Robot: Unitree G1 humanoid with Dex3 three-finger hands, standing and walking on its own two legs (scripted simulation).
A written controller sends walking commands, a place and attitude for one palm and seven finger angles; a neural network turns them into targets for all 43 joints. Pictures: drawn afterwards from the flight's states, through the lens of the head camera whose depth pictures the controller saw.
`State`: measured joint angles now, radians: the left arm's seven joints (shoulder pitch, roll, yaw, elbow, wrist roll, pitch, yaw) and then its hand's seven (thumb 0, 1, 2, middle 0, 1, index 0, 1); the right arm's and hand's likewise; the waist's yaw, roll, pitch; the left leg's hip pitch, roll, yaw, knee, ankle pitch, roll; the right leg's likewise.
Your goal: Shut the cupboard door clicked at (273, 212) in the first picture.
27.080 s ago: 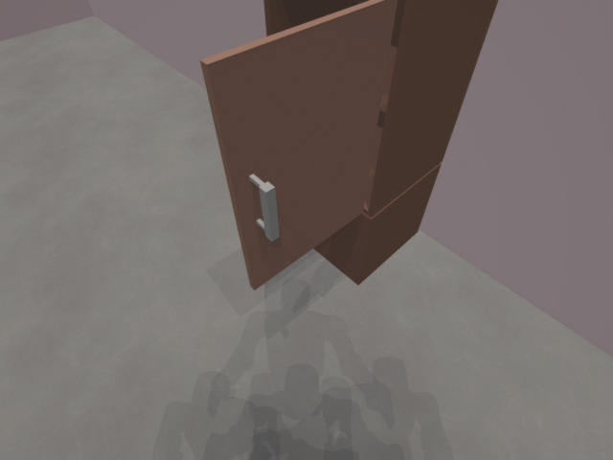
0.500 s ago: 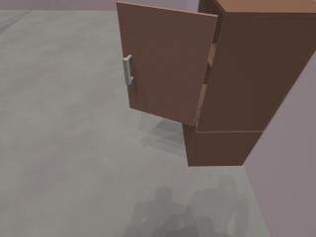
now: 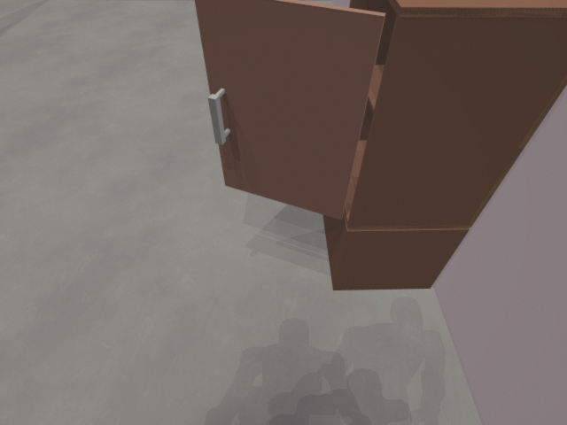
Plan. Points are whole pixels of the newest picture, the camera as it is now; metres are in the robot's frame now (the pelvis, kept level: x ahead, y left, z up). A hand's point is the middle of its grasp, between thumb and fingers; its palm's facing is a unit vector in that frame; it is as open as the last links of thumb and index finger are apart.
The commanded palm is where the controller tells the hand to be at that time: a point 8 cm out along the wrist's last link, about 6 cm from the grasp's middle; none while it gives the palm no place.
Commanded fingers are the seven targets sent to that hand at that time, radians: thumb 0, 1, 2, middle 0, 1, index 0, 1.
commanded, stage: look to check the result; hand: left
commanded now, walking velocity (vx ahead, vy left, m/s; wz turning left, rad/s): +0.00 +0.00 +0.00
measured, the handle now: (220, 116) +0.86 +0.21 -0.05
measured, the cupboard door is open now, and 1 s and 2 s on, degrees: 67 67 67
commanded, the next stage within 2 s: walk to a spot facing it in 0.24 s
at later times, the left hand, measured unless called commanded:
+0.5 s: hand out of the picture +0.03 +0.18 -0.18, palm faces +0.06 -0.97 -0.23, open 7.3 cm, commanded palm none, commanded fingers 0.00 0.90 0.90 -0.20 -0.30 -0.20 -0.30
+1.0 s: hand out of the picture +0.05 +0.24 -0.16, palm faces +0.34 -0.89 -0.30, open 7.4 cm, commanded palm none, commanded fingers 0.00 0.90 0.90 -0.20 -0.30 -0.20 -0.30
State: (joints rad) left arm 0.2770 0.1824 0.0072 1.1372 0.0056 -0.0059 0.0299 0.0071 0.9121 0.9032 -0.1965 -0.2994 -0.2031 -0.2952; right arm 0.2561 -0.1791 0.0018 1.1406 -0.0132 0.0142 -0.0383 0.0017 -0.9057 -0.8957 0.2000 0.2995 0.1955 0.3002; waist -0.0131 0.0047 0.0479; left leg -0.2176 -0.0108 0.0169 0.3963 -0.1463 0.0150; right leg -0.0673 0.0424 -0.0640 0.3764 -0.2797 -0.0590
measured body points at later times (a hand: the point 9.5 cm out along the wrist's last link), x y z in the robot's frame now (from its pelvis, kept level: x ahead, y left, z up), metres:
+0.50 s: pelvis +0.02 -0.01 +0.00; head +0.03 -0.02 +0.45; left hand +0.02 +0.23 -0.16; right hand +0.04 -0.25 -0.16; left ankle +0.04 +0.11 -0.74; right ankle -0.04 -0.08 -0.74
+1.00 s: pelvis +0.01 +0.00 -0.01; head +0.06 +0.01 +0.44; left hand +0.03 +0.29 -0.14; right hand +0.14 -0.22 -0.16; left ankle +0.04 +0.13 -0.74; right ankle +0.04 -0.14 -0.72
